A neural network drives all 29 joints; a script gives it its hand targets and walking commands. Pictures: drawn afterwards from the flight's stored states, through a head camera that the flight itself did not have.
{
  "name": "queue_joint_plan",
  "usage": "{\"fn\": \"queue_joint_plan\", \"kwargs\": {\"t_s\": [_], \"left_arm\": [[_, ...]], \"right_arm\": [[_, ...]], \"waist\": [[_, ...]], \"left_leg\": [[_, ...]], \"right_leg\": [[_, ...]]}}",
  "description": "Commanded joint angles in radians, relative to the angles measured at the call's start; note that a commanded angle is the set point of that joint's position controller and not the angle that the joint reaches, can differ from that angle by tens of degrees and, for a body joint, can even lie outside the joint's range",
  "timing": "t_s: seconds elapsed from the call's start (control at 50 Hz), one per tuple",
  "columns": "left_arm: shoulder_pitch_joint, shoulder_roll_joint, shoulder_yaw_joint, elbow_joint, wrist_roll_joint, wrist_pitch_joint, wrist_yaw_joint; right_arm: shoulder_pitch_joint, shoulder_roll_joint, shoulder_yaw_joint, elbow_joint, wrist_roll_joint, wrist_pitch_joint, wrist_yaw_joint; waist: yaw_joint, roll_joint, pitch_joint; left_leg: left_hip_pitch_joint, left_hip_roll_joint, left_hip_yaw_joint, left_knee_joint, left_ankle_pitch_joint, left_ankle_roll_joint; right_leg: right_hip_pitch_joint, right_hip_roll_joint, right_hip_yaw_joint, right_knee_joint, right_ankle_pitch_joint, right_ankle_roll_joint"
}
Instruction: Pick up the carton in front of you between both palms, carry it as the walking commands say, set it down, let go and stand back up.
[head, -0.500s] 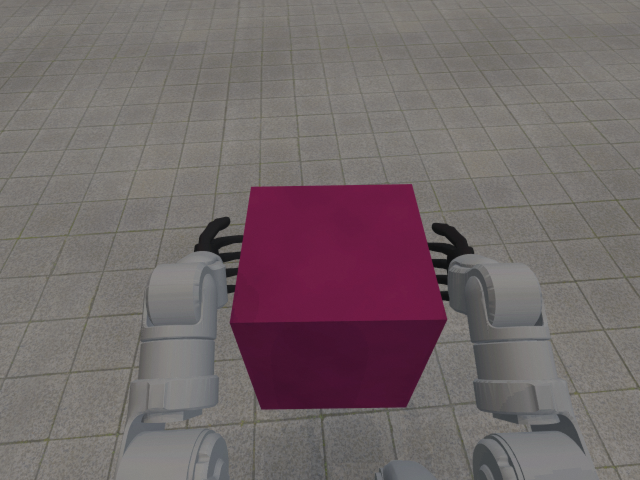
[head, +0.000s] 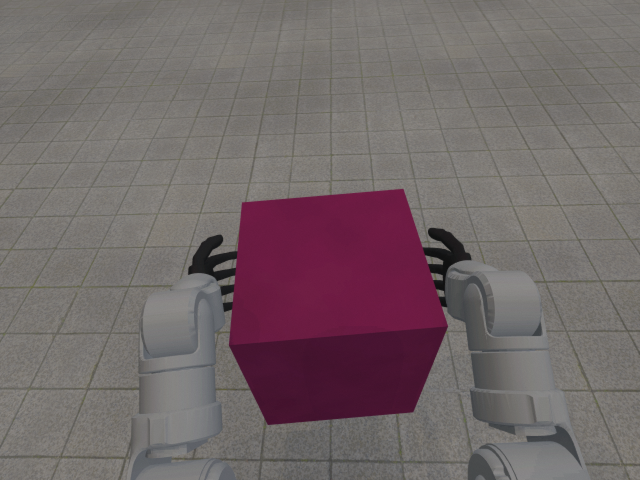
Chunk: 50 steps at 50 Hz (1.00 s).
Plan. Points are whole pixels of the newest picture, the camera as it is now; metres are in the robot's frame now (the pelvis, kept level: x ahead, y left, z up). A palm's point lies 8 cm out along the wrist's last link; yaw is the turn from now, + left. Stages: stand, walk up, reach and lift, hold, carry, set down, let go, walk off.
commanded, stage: carry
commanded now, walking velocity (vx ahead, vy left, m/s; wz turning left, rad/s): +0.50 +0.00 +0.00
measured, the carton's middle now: (332, 312) +0.35 +0.01 +0.00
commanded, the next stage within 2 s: none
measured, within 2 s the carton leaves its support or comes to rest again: neither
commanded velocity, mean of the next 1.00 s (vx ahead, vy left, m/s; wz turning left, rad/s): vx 0.09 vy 0.00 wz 0.00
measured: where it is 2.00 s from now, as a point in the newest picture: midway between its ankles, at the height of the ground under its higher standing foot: (333, 447)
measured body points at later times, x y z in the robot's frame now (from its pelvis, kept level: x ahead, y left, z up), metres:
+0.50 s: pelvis +0.28 +0.05 +0.00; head +0.28 +0.06 +0.45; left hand +0.57 +0.19 +0.07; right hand +0.55 -0.11 +0.07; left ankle +0.34 +0.13 -0.74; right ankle +0.24 -0.07 -0.71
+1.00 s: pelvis +0.38 +0.02 -0.01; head +0.35 +0.02 +0.44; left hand +0.66 +0.17 +0.05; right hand +0.65 -0.13 +0.04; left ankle +0.34 +0.13 -0.74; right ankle +0.36 -0.08 -0.74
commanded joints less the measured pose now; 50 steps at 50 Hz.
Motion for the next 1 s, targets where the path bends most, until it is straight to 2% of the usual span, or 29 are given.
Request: {"fn": "queue_joint_plan", "kwargs": {"t_s": [0.0, 0.1, 0.18, 0.22, 0.24, 0.26, 0.28, 0.3, 0.32, 0.34, 0.36, 0.38, 0.4, 0.44, 0.46, 0.5, 0.54, 0.58, 0.6, 0.62, 0.64, 0.66, 0.7, 0.76, 0.88, 0.98], "left_arm": [[-0.557, -1.127, -0.729, -0.202, -0.469, 0.013, -0.285], [-0.326, -1.048, -0.767, -0.303, -0.439, 0.014, -0.306], [-0.115, -0.958, -0.768, -0.321, -0.364, 0.023, -0.305], [-0.052, -0.967, -0.777, -0.327, -0.355, 0.036, -0.308], [-0.043, -0.951, -0.773, -0.32, -0.351, 0.041, -0.309], [-0.054, -0.942, -0.775, -0.324, -0.353, 0.046, -0.308], [-0.08, -0.932, -0.784, -0.337, -0.36, 0.049, -0.307], [-0.105, -0.927, -0.794, -0.355, -0.366, 0.054, -0.308], [-0.128, -0.941, -0.815, -0.365, -0.385, 0.058, -0.308], [-0.161, -0.949, -0.822, -0.393, -0.401, 0.063, -0.306], [-0.177, -0.959, -0.831, -0.403, -0.409, 0.062, -0.307], [-0.164, -0.976, -0.826, -0.381, -0.409, 0.057, -0.308], [-0.142, -0.988, -0.828, -0.362, -0.405, 0.052, -0.307], [-0.14, -1.009, -0.837, -0.374, -0.397, 0.037, -0.305], [-0.138, -1.021, -0.843, -0.375, -0.396, 0.033, -0.303], [-0.08, -1.021, -0.844, -0.373, -0.386, 0.025, -0.298], [-0.066, -1.01, -0.838, -0.362, -0.373, 0.026, -0.297], [-0.078, -0.984, -0.832, -0.371, -0.374, 0.037, -0.299], [-0.092, -0.957, -0.82, -0.359, -0.371, 0.045, -0.299], [-0.097, -0.955, -0.818, -0.34, -0.364, 0.046, -0.3], [-0.091, -0.956, -0.812, -0.317, -0.364, 0.051, -0.301], [-0.081, -0.946, -0.802, -0.296, -0.363, 0.056, -0.301], [-0.019, -0.933, -0.78, -0.224, -0.34, 0.056, -0.303], [-0.018, -0.945, -0.771, -0.182, -0.321, 0.035, -0.306], [-0.058, -1.012, -0.786, -0.157, -0.306, -0.071, -0.323], [-0.054, -1.004, -0.8, -0.189, -0.281, -0.186, -0.324]], "right_arm": [[-0.515, 1.129, 0.682, -0.232, 0.346, -0.069, 0.202], [-0.344, 1.062, 0.737, -0.389, 0.3, -0.076, 0.189], [-0.157, 1.037, 0.767, -0.391, 0.289, -0.047, 0.216], [-0.113, 1.005, 0.758, -0.402, 0.305, -0.026, 0.235], [-0.113, 0.991, 0.76, -0.398, 0.317, -0.017, 0.245], [-0.11, 0.984, 0.764, -0.39, 0.327, -0.011, 0.254], [-0.115, 0.966, 0.76, -0.39, 0.333, -0.008, 0.263], [-0.102, 0.936, 0.741, -0.386, 0.336, -0.004, 0.267], [-0.122, 0.949, 0.738, -0.403, 0.346, -0.01, 0.268], [-0.128, 0.971, 0.752, -0.388, 0.358, -0.015, 0.267], [-0.112, 0.992, 0.741, -0.399, 0.356, -0.02, 0.264], [-0.119, 1.01, 0.742, -0.407, 0.354, -0.022, 0.264], [-0.118, 1.019, 0.74, -0.401, 0.345, -0.023, 0.265], [-0.14, 1.029, 0.753, -0.43, 0.35, -0.035, 0.271], [-0.13, 1.034, 0.757, -0.428, 0.355, -0.036, 0.273], [-0.098, 1.031, 0.764, -0.436, 0.36, -0.041, 0.28], [-0.086, 1.013, 0.767, -0.421, 0.35, -0.039, 0.285], [-0.101, 0.986, 0.768, -0.426, 0.345, -0.033, 0.286], [-0.112, 0.964, 0.762, -0.418, 0.336, -0.026, 0.285], [-0.13, 0.955, 0.766, -0.426, 0.335, -0.02, 0.285], [-0.141, 0.942, 0.766, -0.42, 0.337, -0.011, 0.284], [-0.148, 0.933, 0.765, -0.408, 0.336, -0.005, 0.282], [-0.114, 0.916, 0.762, -0.362, 0.328, 0.001, 0.279], [-0.101, 0.936, 0.762, -0.305, 0.318, -0.015, 0.283], [-0.106, 1.006, 0.76, -0.253, 0.295, -0.122, 0.3], [-0.084, 0.993, 0.76, -0.28, 0.26, -0.24, 0.296]], "waist": [[-0.003, -0.107, -0.442], [0.004, -0.148, -0.384], [0.011, -0.167, -0.311], [0.011, -0.159, -0.273], [0.003, -0.15, -0.274], [-0.011, -0.109, -0.292], [-0.02, -0.036, -0.343], [-0.029, 0.154, -0.457], [-0.033, 0.223, -0.5], [-0.027, 0.23, -0.512], [-0.028, 0.171, -0.475], [-0.024, 0.111, -0.442], [-0.019, 0.097, -0.405], [-0.02, 0.116, -0.401], [-0.022, 0.134, -0.413], [-0.017, 0.148, -0.427], [-0.016, 0.103, -0.386], [-0.017, 0.049, -0.354], [-0.02, 0.02, -0.309], [-0.023, -0.009, -0.29], [-0.023, -0.04, -0.267], [-0.021, -0.051, -0.261], [-0.021, -0.059, -0.281], [-0.019, -0.048, -0.326], [-0.018, -0.004, -0.357], [-0.018, 0.008, -0.396]], "left_leg": [[-0.123, 0.036, 0.02, -0.166, 0.078, -0.025], [-0.122, 0.024, 0.084, -0.41, 0.222, -0.028], [-0.07, 0.001, 0.122, -0.574, 0.304, -0.012], [0.022, -0.032, 0.17, -0.662, 0.355, -0.008], [0.139, -0.061, 0.21, -0.728, 0.398, -0.006], [0.323, -0.052, 0.21, -0.789, 0.481, 0.011], [0.566, 0.072, 0.105, -0.742, 0.684, 0.043], [0.848, 0.329, -0.187, -0.628, 1.12, 0.133], [0.919, 0.396, -0.272, -0.652, 1.211, 0.234], [0.859, 0.412, -0.309, -0.701, 1.058, 0.275], [0.735, 0.372, -0.245, -0.746, 0.911, 0.243], [0.645, 0.334, -0.17, -0.785, 0.785, 0.199], [0.569, 0.3, -0.089, -0.812, 0.708, 0.159], [0.485, 0.253, -0.007, -0.823, 0.645, 0.13], [0.494, 0.251, 0.006, -0.815, 0.628, 0.126], [0.45, 0.247, 0.043, -0.801, 0.521, 0.116], [0.388, 0.192, 0.074, -0.76, 0.374, 0.067], [0.313, 0.165, 0.082, -0.736, 0.194, 0.025], [0.31, 0.143, 0.087, -0.723, 0.142, 0.009], [0.325, 0.129, 0.076, -0.73, 0.184, 0.003], [0.338, 0.138, 0.064, -0.711, 0.244, 0.001], [0.344, 0.146, 0.057, -0.671, 0.331, 0.002], [0.357, 0.144, 0.056, -0.628, 0.433, -0.002], [0.364, 0.135, 0.06, -0.591, 0.521, -0.009], [0.388, 0.132, 0.061, -0.563, 0.575, -0.004], [0.408, 0.137, 0.051, -0.554, 0.558, 0.003]], "right_leg": [[0.488, -0.277, 0.265, -0.151, 0.362, -0.054], [0.546, -0.236, 0.157, -0.144, 0.523, -0.022], [0.556, -0.232, 0.11, -0.127, 0.59, -0.016], [0.533, -0.209, 0.058, -0.06, 0.679, 0.013], [0.484, -0.186, 0.018, 0.035, 0.717, 0.038], [0.385, -0.162, -0.012, 0.165, 0.678, 0.076], [0.196, -0.146, -0.008, 0.302, 0.452, 0.121], [-0.068, -0.087, 0.001, 0.53, -0.043, 0.151], [-0.2, -0.011, 0.074, 0.679, -0.435, 0.15], [-0.223, -0.024, 0.118, 0.761, -0.45, 0.142], [-0.187, -0.078, 0.157, 0.706, -0.41, 0.131], [-0.144, -0.103, 0.168, 0.588, -0.372, 0.127], [-0.097, -0.119, 0.147, 0.439, -0.354, 0.131], [0.034, -0.082, 0.081, 0.253, -0.299, 0.141], [0.061, -0.069, 0.061, 0.201, -0.256, 0.144], [0.136, -0.083, 0.027, 0.098, -0.113, 0.14], [0.207, -0.118, 0.035, -0.025, 0.085, 0.139], [0.242, -0.186, 0.08, -0.016, 0.134, 0.132], [0.188, -0.227, 0.115, -0.014, 0.166, 0.126], [0.152, -0.239, 0.121, 0.0, 0.182, 0.118], [0.147, -0.23, 0.112, 0.008, 0.218, 0.115], [0.159, -0.222, 0.108, 0.02, 0.308, 0.113], [0.166, -0.217, 0.107, 0.052, 0.427, 0.103], [0.198, -0.21, 0.099, 0.102, 0.547, 0.097], [0.182, -0.198, 0.087, 0.142, 0.536, 0.092], [0.19, -0.194, 0.086, 0.15, 0.46, 0.09]]}}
